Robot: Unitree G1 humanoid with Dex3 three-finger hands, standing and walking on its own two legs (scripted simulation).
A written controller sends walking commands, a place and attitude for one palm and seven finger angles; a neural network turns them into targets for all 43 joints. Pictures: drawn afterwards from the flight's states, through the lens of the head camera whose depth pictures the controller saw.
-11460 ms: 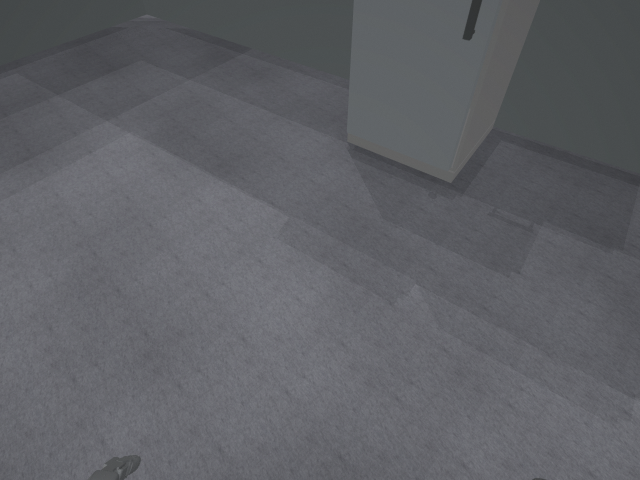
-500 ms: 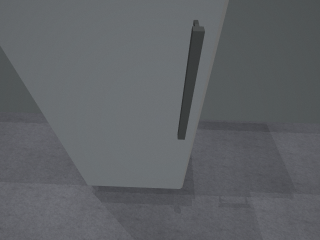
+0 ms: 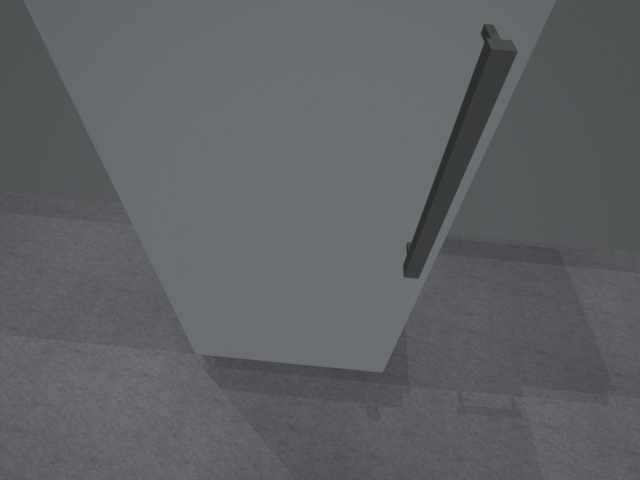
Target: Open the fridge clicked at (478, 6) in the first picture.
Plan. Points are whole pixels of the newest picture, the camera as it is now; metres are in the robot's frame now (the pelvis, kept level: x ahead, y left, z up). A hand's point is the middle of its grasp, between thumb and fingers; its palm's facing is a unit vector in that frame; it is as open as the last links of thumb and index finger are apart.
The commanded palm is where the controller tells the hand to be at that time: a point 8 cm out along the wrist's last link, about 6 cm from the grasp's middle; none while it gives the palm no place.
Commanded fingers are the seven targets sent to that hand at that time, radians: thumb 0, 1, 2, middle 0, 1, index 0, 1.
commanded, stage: come to a stop and stand still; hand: right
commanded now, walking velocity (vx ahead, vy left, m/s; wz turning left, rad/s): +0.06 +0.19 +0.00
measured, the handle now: (441, 179) +0.49 -0.12 +0.12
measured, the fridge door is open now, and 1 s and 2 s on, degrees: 0 0 0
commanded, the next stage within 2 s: none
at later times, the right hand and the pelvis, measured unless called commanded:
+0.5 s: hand out of the picture -0.01 -0.12 -0.16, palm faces +0.11 +0.97 -0.20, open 7.4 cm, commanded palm none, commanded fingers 0.00 -0.90 -0.90 0.20 0.30 0.20 0.30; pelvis +0.01 +0.04 +0.01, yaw -1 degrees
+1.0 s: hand out of the picture -0.06 -0.25 -0.18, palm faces +0.07 +0.97 -0.22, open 7.4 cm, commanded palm none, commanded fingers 0.00 -0.90 -0.90 0.20 0.30 0.20 0.30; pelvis -0.08 -0.06 -0.01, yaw -1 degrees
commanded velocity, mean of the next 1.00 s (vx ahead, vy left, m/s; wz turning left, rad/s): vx -0.02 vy -0.06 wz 0.00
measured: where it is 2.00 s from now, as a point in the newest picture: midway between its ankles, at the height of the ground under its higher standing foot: outside the picture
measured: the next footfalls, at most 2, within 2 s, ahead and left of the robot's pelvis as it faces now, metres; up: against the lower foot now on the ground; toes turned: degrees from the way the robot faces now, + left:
right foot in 0.70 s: +0.05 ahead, -0.12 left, +0.00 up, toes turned -1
right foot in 1.30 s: -0.09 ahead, -0.18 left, +0.00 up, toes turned -1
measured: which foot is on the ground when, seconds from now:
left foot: down 0.00-1.00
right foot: down 0.00-0.02, up 0.04-0.68, down 0.70-1.00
